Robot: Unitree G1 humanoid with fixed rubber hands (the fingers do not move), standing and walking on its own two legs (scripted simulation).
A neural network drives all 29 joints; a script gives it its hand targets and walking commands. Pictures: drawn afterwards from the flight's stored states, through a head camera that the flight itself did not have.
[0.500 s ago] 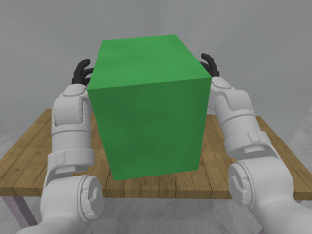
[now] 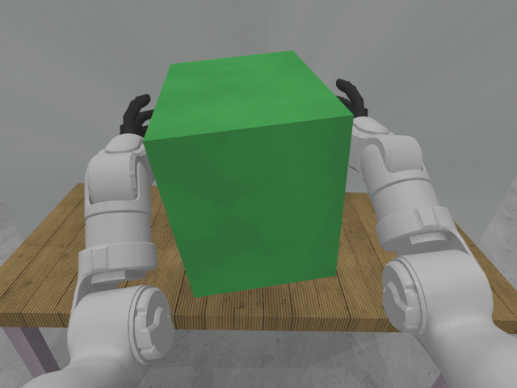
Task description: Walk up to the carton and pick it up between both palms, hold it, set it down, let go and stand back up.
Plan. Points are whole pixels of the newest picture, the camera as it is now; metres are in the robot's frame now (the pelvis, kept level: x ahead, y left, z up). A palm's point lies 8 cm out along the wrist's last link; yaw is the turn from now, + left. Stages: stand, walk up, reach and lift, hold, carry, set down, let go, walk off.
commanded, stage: hold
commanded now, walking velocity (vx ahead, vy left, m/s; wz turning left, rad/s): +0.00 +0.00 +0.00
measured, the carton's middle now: (247, 163) +0.41 +0.02 +0.25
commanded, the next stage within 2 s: none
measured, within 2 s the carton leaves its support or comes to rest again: neither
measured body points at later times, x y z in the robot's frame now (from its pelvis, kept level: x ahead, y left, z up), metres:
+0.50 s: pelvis +0.00 +0.00 +0.00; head -0.09 +0.02 +0.44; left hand +0.37 +0.18 +0.30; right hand +0.39 -0.13 +0.33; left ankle +0.06 +0.13 -0.75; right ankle +0.01 -0.12 -0.75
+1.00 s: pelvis +0.00 +0.00 +0.00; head -0.09 +0.02 +0.44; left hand +0.37 +0.18 +0.30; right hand +0.39 -0.13 +0.33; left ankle +0.06 +0.13 -0.75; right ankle +0.01 -0.12 -0.75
